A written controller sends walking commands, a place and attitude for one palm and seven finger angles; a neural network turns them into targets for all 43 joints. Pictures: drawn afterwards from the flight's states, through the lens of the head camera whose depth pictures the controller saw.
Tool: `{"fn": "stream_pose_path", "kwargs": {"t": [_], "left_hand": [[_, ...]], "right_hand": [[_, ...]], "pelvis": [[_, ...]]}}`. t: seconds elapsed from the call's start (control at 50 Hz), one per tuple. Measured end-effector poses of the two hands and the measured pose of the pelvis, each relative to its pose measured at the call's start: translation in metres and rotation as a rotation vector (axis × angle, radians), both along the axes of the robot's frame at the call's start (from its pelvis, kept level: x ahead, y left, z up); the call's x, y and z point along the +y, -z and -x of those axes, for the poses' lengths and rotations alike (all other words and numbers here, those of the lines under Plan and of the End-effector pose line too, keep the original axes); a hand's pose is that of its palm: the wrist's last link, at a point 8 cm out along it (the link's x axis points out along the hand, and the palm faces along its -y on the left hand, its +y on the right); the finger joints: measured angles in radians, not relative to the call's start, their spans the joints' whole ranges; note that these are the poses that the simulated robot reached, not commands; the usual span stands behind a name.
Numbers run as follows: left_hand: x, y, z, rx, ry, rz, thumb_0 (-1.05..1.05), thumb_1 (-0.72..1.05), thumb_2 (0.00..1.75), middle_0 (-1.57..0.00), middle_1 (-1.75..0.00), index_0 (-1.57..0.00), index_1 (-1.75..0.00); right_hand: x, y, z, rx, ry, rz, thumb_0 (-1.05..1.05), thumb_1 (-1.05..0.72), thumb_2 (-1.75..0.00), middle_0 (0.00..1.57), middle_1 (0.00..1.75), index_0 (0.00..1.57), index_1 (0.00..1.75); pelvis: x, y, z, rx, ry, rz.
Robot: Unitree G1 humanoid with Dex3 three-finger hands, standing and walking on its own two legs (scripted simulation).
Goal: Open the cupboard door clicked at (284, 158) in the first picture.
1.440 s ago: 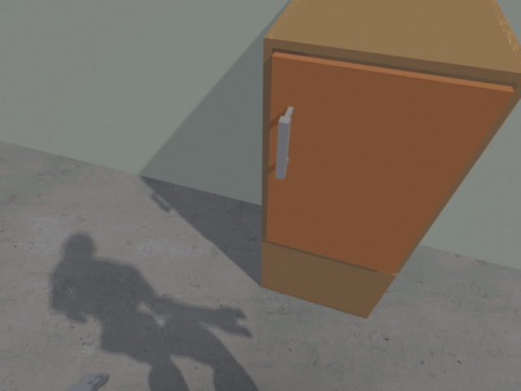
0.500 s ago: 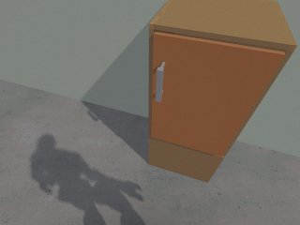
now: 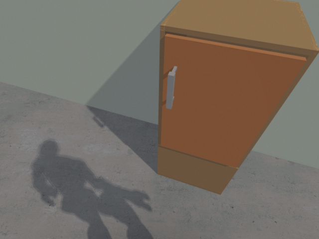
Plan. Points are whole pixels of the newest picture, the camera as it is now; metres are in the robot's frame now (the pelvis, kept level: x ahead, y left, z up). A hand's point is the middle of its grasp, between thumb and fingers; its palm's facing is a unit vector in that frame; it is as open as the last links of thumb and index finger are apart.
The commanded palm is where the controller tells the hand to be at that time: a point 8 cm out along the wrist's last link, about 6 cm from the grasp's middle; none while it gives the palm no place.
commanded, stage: look at it before walking up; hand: left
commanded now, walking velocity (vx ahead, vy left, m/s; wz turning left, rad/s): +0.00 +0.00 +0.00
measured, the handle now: (171, 88) +0.59 +0.00 +0.04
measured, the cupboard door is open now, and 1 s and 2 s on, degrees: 0 0 0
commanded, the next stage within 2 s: shuffle to correct the standing spot in 0.10 s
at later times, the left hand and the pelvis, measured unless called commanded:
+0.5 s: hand out of the picture +0.05 +0.19 -0.17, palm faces -0.08 -0.96 -0.25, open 7.4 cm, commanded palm none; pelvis +0.00 -0.03 -0.01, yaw -6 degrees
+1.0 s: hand out of the picture +0.07 +0.06 -0.19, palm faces -0.14 -0.98 -0.16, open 7.3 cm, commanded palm none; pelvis +0.02 -0.10 -0.01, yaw -13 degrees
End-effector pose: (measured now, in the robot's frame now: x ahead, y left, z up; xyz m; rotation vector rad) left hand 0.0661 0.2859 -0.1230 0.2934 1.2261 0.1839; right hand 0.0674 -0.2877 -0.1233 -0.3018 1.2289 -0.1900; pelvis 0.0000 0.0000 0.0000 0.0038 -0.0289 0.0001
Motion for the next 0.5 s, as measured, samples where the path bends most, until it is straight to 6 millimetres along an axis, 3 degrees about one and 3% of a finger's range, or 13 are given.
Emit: {"fn": "stream_pose_path", "kwargs": {"t": [0.32, 0.4, 0.5], "left_hand": [[-0.001, 0.001, 0.0, 0.012, -0.01, -0.005, 0.0, 0.91, 0.9, -0.2, -0.3, -0.2, -0.3], [-0.016, 0.011, 0.008, 0.065, 0.003, 0.024, 0.0, 0.91, 0.9, -0.2, -0.3, -0.2, -0.29], [-0.048, 0.018, 0.013, 0.131, 0.027, 0.062, 0.0, 0.91, 0.9, -0.2, -0.3, -0.2, -0.29]], "right_hand": [[0.006, 0.002, -0.007, -0.019, 0.003, -0.009, 0.0, -0.91, -0.9, 0.2, 0.3, 0.2, 0.3], [0.011, 0.009, 0.005, -0.013, 0.047, -0.029, 0.0, -0.91, -0.9, 0.2, 0.3, 0.2, 0.3], [0.003, 0.021, 0.037, 0.025, 0.125, -0.057, 0.0, -0.9, -0.9, 0.2, 0.3, 0.2, 0.3]], "pelvis": [[-0.001, 0.001, -0.002, 0.001, 0.016, -0.001], [-0.007, 0.005, -0.001, 0.004, 0.054, -0.013], [-0.027, 0.009, 0.001, 0.005, 0.108, -0.021]]}}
